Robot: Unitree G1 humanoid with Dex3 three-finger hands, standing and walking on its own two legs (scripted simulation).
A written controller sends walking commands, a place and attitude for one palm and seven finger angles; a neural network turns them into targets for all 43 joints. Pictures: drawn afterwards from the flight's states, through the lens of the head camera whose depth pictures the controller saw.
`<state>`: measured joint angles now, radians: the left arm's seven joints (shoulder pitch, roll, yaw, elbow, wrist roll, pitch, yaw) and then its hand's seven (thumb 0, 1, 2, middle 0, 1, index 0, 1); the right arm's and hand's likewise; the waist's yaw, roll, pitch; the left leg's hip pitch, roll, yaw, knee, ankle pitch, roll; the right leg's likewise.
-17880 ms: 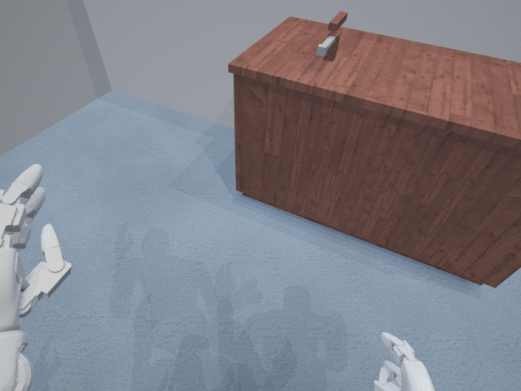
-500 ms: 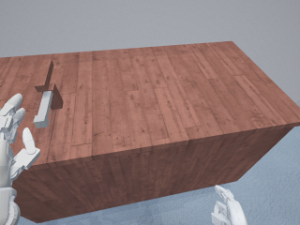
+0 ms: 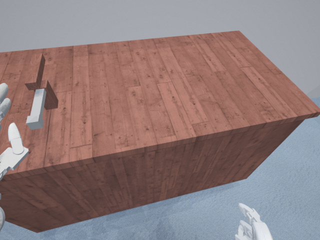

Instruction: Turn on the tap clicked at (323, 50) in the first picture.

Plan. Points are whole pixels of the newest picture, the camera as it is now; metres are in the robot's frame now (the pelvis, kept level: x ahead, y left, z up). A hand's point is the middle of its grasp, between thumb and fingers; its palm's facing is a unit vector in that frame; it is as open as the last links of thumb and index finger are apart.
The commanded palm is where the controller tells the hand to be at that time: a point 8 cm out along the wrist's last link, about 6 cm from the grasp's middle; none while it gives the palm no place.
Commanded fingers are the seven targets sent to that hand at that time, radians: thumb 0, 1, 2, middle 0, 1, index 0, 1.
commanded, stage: come to a stop and stand still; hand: left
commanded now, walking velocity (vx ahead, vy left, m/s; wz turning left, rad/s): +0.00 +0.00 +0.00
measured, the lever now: (35, 122) +0.35 +0.37 +0.06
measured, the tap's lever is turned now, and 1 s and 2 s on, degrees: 0 0 0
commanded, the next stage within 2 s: look again from close up in 0.82 s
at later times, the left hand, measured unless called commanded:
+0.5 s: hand (28, 154) +0.22 +0.27 +0.15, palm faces +0.42 -0.83 -0.37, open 7.5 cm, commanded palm +0.16 +0.29 +0.18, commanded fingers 0.00 0.90 0.90 -0.20 -0.30 -0.20 -0.30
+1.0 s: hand (29, 156) +0.21 +0.26 +0.16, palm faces +0.42 -0.84 -0.33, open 7.5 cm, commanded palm +0.16 +0.29 +0.18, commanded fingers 0.00 0.90 0.90 -0.20 -0.30 -0.20 -0.30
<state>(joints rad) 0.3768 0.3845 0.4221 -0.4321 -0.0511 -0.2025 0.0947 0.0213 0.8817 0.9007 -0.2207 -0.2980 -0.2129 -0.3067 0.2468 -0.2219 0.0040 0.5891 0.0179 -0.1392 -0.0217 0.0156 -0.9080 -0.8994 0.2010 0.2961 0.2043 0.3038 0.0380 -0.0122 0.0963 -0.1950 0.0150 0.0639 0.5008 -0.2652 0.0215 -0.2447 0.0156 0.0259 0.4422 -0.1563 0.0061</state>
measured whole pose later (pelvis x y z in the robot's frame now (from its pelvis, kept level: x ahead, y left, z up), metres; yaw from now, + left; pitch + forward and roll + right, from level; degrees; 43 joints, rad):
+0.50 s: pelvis +0.00 +0.01 +0.00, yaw +0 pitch -2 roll -1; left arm 0.40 0.35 0.38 -0.47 -0.04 -0.17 0.12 0.02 0.88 0.90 -0.22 -0.30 -0.21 -0.31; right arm 0.21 -0.22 0.03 0.57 0.00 -0.14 -0.02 0.02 -0.91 -0.90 0.20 0.30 0.21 0.30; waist 0.03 -0.03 0.11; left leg -0.20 0.00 0.07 0.50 -0.26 0.04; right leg -0.25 0.00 0.03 0.44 -0.16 0.02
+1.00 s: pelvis +0.00 +0.01 +0.00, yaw +0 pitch -3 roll -1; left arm 0.41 0.32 0.35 -0.47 -0.04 -0.18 0.12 0.02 0.89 0.90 -0.21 -0.30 -0.21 -0.31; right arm 0.20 -0.20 0.03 0.58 0.01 -0.12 -0.03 0.01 -0.91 -0.90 0.20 0.30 0.21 0.30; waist 0.03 -0.01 0.08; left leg -0.19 0.00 0.07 0.48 -0.25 0.04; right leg -0.23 0.00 0.03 0.41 -0.14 0.02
